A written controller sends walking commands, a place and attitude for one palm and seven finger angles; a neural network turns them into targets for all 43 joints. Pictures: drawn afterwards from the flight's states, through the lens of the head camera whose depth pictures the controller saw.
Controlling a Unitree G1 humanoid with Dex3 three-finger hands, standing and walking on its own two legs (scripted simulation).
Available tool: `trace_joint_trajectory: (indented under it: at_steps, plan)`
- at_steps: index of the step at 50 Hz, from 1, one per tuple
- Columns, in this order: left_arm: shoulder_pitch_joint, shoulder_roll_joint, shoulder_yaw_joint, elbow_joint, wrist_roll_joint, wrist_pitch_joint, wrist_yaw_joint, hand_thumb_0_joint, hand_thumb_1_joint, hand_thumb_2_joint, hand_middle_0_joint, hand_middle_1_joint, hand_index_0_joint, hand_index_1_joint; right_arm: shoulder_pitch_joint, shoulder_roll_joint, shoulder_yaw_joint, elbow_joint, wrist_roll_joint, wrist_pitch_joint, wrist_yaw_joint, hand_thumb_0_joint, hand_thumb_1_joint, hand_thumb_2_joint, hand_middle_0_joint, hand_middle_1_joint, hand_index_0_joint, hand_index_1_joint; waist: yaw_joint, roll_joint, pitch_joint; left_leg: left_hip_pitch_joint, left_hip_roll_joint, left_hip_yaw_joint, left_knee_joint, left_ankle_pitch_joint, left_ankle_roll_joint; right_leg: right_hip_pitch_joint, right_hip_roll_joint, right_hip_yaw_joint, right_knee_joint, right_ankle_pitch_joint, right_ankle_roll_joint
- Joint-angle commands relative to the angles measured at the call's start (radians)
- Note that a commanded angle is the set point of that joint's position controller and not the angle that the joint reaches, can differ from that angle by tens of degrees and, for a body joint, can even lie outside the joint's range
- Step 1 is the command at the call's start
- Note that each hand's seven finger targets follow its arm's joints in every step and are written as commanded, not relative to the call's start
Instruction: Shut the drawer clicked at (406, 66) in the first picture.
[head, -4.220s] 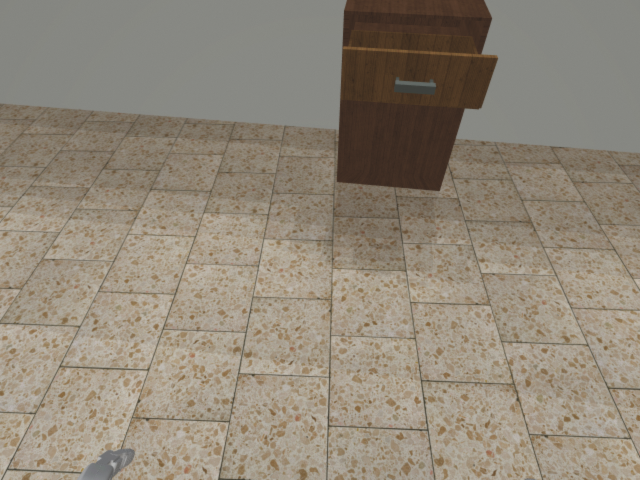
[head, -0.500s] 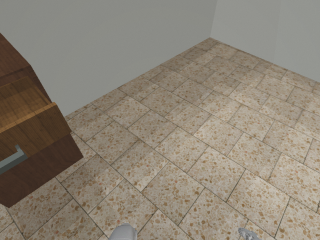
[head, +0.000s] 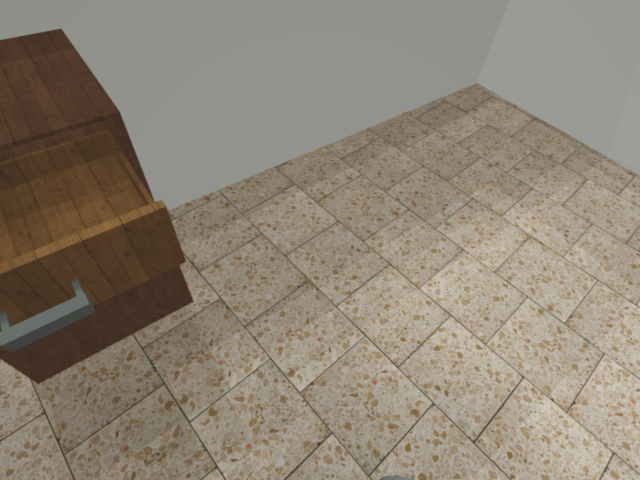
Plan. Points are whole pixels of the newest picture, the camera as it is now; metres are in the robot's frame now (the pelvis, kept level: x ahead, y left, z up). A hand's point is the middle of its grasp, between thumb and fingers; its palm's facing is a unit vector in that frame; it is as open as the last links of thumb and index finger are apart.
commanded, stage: turn to face it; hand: left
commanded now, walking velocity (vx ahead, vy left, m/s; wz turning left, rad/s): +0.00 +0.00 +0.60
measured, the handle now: (45, 311) +0.36 +0.44 -0.09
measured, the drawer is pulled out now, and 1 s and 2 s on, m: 0.29 0.29 0.29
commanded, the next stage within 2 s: take the last steps up to it in 1.02 s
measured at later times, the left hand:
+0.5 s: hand out of the picture -0.01 +0.15 -0.15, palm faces +0.34 -0.90 -0.28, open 7.4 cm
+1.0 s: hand out of the picture -0.07 +0.20 -0.16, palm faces +0.54 -0.79 -0.27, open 7.4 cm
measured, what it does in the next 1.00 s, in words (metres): steps on the spot, turning left: right foot, then left foot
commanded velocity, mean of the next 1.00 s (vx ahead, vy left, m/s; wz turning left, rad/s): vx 0.00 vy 0.00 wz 0.46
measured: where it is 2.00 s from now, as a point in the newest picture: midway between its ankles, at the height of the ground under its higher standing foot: outside the picture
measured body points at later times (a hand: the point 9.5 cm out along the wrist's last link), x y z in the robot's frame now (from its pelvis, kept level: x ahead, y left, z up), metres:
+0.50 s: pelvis -0.01 -0.06 +0.00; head +0.03 -0.08 +0.45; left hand -0.03 +0.19 -0.13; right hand +0.14 -0.29 -0.16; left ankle -0.07 +0.10 -0.67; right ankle -0.01 -0.16 -0.74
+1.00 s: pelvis -0.02 -0.02 +0.00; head +0.00 -0.01 +0.45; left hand -0.10 +0.24 -0.14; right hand +0.19 -0.18 -0.14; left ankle -0.08 +0.07 -0.74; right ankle +0.06 -0.14 -0.70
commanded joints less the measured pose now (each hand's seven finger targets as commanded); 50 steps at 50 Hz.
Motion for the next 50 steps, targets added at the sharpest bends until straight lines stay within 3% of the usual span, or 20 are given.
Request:
trace_joint_trajectory:
  at_steps: [1, 5, 7, 8, 9, 10, 12, 15, 19, 28, 30, 31, 32, 33, 34, 35, 38, 40, 46, 50]
  plan:
    - [-0.008, 0.063, 0.018, -0.095, -0.007, -0.022, 0.002, 0.000, 0.900, 0.900, -0.200, -0.300, -0.200, -0.300, 0.035, -0.204, -0.058, -0.072, -0.008, -0.017, -0.005, 0.000, -0.900, -0.900, 0.200, 0.300, 0.200, 0.300, -0.005, 0.167, -0.090, 0.121, 0.249, -0.385, -0.165, -0.091, 0.114, -0.021, 0.029, 0.008, -0.100, -0.050, -0.007]
    - [0.061, 0.076, 0.017, -0.098, -0.018, -0.024, 0.006, 0.000, 0.900, 0.900, -0.200, -0.300, -0.200, -0.300, 0.002, -0.214, -0.069, -0.093, -0.008, -0.006, 0.000, 0.000, -0.900, -0.900, 0.200, 0.300, 0.200, 0.300, 0.027, 0.182, -0.121, 0.052, 0.209, -0.412, -0.135, -0.037, 0.087, 0.159, 0.071, -0.002, -0.311, -0.017, -0.026]
    - [0.132, 0.102, 0.025, -0.085, -0.018, -0.029, 0.010, 0.000, 0.900, 0.900, -0.200, -0.300, -0.200, -0.300, -0.027, -0.200, -0.072, -0.109, 0.000, 0.001, 0.006, 0.000, -0.900, -0.900, 0.200, 0.300, 0.200, 0.300, 0.063, 0.142, -0.131, -0.066, 0.139, -0.363, -0.088, -0.117, 0.010, 0.360, 0.052, -0.011, -0.568, 0.107, -0.047]
    - [0.156, 0.171, 0.039, -0.088, -0.008, -0.035, 0.018, 0.000, 0.900, 0.900, -0.200, -0.300, -0.200, -0.300, -0.025, -0.147, -0.069, -0.117, 0.010, 0.005, 0.011, 0.000, -0.900, -0.900, 0.200, 0.300, 0.200, 0.300, 0.074, -0.025, -0.131, -0.230, 0.055, -0.249, 0.088, -0.249, -0.052, 0.488, -0.119, 0.144, -0.699, 0.025, -0.099]
    - [0.117, 0.261, 0.048, -0.116, 0.008, -0.040, 0.022, 0.000, 0.900, 0.900, -0.200, -0.300, -0.200, -0.300, -0.023, -0.096, -0.060, -0.144, 0.009, 0.002, 0.008, 0.000, -0.900, -0.900, 0.200, 0.300, 0.200, 0.300, 0.076, -0.292, -0.087, -0.382, -0.064, -0.026, 0.372, -0.406, -0.124, 0.466, -0.394, 0.417, -0.783, -0.027, -0.207]
    - [0.033, 0.245, 0.032, -0.145, -0.002, -0.035, 0.026, 0.000, 0.900, 0.900, -0.200, -0.300, -0.200, -0.300, -0.037, -0.156, -0.069, -0.144, -0.007, -0.001, 0.010, 0.000, -0.900, -0.900, 0.200, 0.300, 0.200, 0.300, 0.050, -0.190, -0.043, -0.316, 0.002, -0.047, 0.562, -0.417, -0.103, 0.267, -0.437, 0.347, -0.764, 0.054, -0.235]
    - [-0.081, 0.163, 0.018, -0.170, -0.006, -0.050, 0.021, 0.000, 0.900, 0.900, -0.200, -0.300, -0.200, -0.300, 0.008, -0.134, -0.068, -0.103, -0.009, 0.019, 0.023, 0.000, -0.900, -0.900, 0.200, 0.300, 0.200, 0.300, -0.018, -0.164, 0.012, -0.270, 0.042, -0.029, 0.722, -0.293, -0.112, 0.174, -0.296, 0.163, -0.724, 0.181, -0.192]
    - [-0.036, 0.127, 0.002, -0.156, -0.006, -0.063, 0.016, 0.000, 0.900, 0.900, -0.200, -0.300, -0.200, -0.300, 0.018, -0.118, -0.058, -0.094, -0.005, 0.021, 0.033, 0.000, -0.900, -0.900, 0.200, 0.300, 0.200, 0.300, -0.013, -0.149, 0.040, -0.292, 0.064, 0.028, 0.782, -0.222, -0.139, 0.246, -0.238, -0.006, -0.634, 0.472, -0.170]
    - [0.086, 0.155, 0.006, -0.122, -0.002, -0.062, 0.015, 0.000, 0.900, 0.900, -0.200, -0.300, -0.200, -0.300, -0.079, -0.118, -0.049, -0.120, -0.003, 0.028, 0.033, 0.000, -0.900, -0.900, 0.200, 0.300, 0.200, 0.300, 0.044, -0.173, 0.027, -0.301, 0.084, 0.059, 0.718, -0.249, -0.156, 0.343, -0.268, -0.035, -0.602, 0.560, -0.180]
    - [0.157, 0.219, 0.025, -0.104, 0.011, -0.047, 0.008, 0.000, 0.900, 0.900, -0.200, -0.300, -0.200, -0.300, -0.202, -0.108, -0.018, -0.163, 0.006, 0.010, 0.037, 0.000, -0.900, -0.900, 0.200, 0.300, 0.200, 0.300, 0.091, -0.230, -0.048, -0.097, 0.068, 0.158, 0.332, -0.317, -0.121, 0.401, -0.303, -0.100, -0.496, 0.744, -0.182]
    - [0.145, 0.226, 0.029, -0.097, 0.007, -0.044, 0.006, 0.000, 0.900, 0.900, -0.200, -0.300, -0.200, -0.300, -0.152, -0.124, -0.019, -0.155, 0.006, 0.001, 0.032, 0.000, -0.900, -0.900, 0.200, 0.300, 0.200, 0.300, 0.063, -0.212, -0.090, 0.016, 0.050, 0.180, 0.165, -0.238, -0.104, 0.397, -0.294, -0.141, -0.409, 0.763, -0.149]
    - [0.133, 0.224, 0.029, -0.096, -0.001, -0.044, 0.003, 0.000, 0.900, 0.900, -0.200, -0.300, -0.200, -0.300, -0.092, -0.149, -0.025, -0.142, 0.002, -0.007, 0.029, 0.000, -0.900, -0.900, 0.200, 0.300, 0.200, 0.300, 0.024, -0.182, -0.125, 0.142, 0.053, 0.169, 0.028, -0.109, -0.089, 0.347, -0.277, -0.176, -0.300, 0.735, -0.111]
    - [0.130, 0.196, 0.024, -0.113, -0.010, -0.044, -0.002, 0.000, 0.900, 0.900, -0.200, -0.300, -0.200, -0.300, -0.013, -0.232, -0.045, -0.124, -0.004, -0.020, 0.024, 0.000, -0.900, -0.900, 0.200, 0.300, 0.200, 0.300, -0.023, -0.011, -0.208, 0.381, 0.178, 0.036, -0.041, 0.160, -0.038, 0.174, -0.227, -0.206, -0.102, 0.539, -0.054]
    - [0.099, 0.123, 0.000, -0.155, -0.016, -0.045, -0.011, 0.000, 0.900, 0.900, -0.200, -0.300, -0.200, -0.300, 0.050, -0.344, -0.073, -0.117, 0.002, -0.026, 0.016, 0.000, -0.900, -0.900, 0.200, 0.300, 0.200, 0.300, -0.059, 0.297, -0.240, 0.546, 0.461, -0.321, -0.020, 0.686, 0.110, -0.145, -0.077, -0.180, 0.115, -0.215, 0.018]
    - [0.046, 0.137, -0.006, -0.172, -0.005, -0.028, 0.001, 0.000, 0.900, 0.900, -0.200, -0.300, -0.200, -0.300, 0.096, -0.354, -0.069, -0.095, 0.016, -0.015, 0.011, 0.000, -0.900, -0.900, 0.200, 0.300, 0.200, 0.300, -0.069, 0.210, -0.238, 0.502, 0.499, -0.256, 0.014, 0.846, 0.169, -0.143, -0.084, -0.067, 0.187, -0.277, 0.005]
    - [0.040, 0.134, -0.002, -0.162, -0.002, -0.021, 0.004, 0.000, 0.900, 0.900, -0.200, -0.300, -0.200, -0.300, 0.053, -0.315, -0.059, -0.096, 0.010, -0.017, 0.004, 0.000, -0.900, -0.900, 0.200, 0.300, 0.200, 0.300, -0.045, 0.166, -0.187, 0.443, 0.466, -0.188, -0.001, 0.788, 0.164, -0.152, -0.097, -0.051, 0.216, -0.233, 0.004]
    - [0.054, 0.139, 0.004, -0.110, -0.007, -0.015, -0.005, 0.000, 0.900, 0.900, -0.200, -0.300, -0.200, -0.300, -0.107, -0.233, -0.031, -0.129, 0.003, -0.022, -0.010, 0.000, -0.900, -0.900, 0.200, 0.300, 0.200, 0.300, 0.014, 0.214, -0.062, 0.259, 0.321, -0.089, -0.035, 0.613, 0.104, -0.107, -0.082, -0.023, 0.216, -0.081, 0.015]
    - [0.092, 0.129, 0.002, -0.091, -0.008, -0.013, -0.012, 0.000, 0.900, 0.900, -0.200, -0.300, -0.200, -0.300, -0.128, -0.224, -0.026, -0.135, 0.005, -0.027, -0.008, 0.000, -0.900, -0.900, 0.200, 0.300, 0.200, 0.300, 0.033, 0.184, -0.065, 0.231, 0.280, -0.055, -0.048, 0.541, 0.086, -0.064, -0.061, -0.045, 0.171, -0.029, 0.019]
    - [0.040, 0.106, -0.010, -0.105, -0.009, -0.010, -0.006, 0.000, 0.900, 0.900, -0.200, -0.300, -0.200, -0.300, -0.078, -0.218, -0.029, -0.113, 0.000, -0.023, -0.004, 0.000, -0.900, -0.900, 0.200, 0.300, 0.200, 0.300, 0.013, 0.155, -0.046, 0.209, 0.287, -0.119, -0.075, 0.410, 0.112, -0.007, -0.030, -0.049, -0.030, -0.032, 0.018]
    - [0.052, 0.091, -0.012, -0.110, -0.014, -0.025, -0.002, 0.000, 0.900, 0.900, -0.200, -0.300, -0.200, -0.300, -0.089, -0.217, -0.032, -0.106, -0.005, -0.019, -0.003, 0.000, -0.900, -0.900, 0.200, 0.300, 0.200, 0.300, 0.026, 0.173, -0.052, 0.176, 0.284, -0.174, -0.044, 0.387, 0.108, 0.102, 0.007, -0.059, -0.221, -0.014, -0.003]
